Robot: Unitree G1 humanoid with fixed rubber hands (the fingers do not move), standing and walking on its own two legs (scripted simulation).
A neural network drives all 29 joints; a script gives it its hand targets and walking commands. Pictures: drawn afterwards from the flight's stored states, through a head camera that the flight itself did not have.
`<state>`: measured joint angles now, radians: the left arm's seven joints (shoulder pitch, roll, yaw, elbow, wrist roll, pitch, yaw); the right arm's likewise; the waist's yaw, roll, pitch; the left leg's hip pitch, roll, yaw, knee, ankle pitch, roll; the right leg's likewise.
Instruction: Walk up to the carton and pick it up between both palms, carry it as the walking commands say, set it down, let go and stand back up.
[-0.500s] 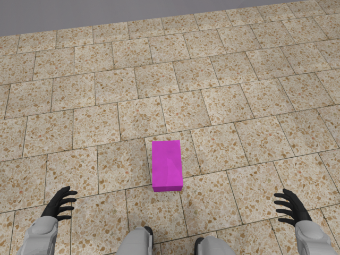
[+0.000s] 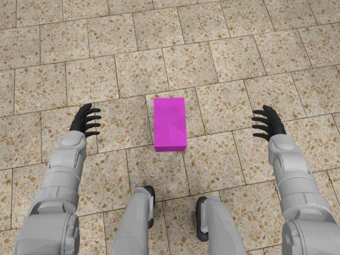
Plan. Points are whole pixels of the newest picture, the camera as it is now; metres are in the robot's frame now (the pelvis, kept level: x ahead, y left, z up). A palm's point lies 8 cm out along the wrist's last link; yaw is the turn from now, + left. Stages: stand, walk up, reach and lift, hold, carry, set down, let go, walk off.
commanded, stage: reach and lift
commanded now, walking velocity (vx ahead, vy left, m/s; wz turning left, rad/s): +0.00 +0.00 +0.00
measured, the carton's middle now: (169, 125) +0.54 +0.02 -0.62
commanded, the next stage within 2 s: none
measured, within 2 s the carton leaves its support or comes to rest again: neither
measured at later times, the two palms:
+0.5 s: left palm (110, 96) +0.49 +0.20 -0.15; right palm (237, 96) +0.50 -0.17 -0.14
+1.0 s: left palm (123, 98) +0.52 +0.18 -0.21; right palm (224, 96) +0.53 -0.15 -0.20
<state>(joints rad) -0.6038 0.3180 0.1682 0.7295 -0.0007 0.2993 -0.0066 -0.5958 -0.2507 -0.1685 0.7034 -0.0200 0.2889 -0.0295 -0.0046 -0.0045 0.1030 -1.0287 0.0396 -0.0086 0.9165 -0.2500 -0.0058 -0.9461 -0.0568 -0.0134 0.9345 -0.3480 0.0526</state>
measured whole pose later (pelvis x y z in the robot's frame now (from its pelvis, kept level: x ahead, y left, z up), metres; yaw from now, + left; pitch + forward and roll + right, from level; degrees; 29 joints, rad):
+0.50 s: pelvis +0.01 +0.00 -0.03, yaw -1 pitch +41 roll -2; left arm -1.08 0.22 0.30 0.91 0.07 0.14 0.05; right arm -1.04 -0.18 -0.29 0.87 -0.03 0.13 -0.08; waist 0.02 -0.02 0.00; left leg -1.45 0.04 -0.01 0.97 -0.23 0.00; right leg -1.38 -0.05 0.00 1.00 -0.34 0.06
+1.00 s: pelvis +0.00 -0.01 -0.08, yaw -3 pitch +50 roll -2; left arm -1.22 0.17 0.48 0.93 0.21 0.11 0.01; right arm -1.24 -0.10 -0.42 0.88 -0.19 0.14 -0.09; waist 0.04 -0.02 -0.05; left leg -1.73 0.06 -0.02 1.13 -0.26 -0.02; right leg -1.67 -0.02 0.02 1.16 -0.37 0.05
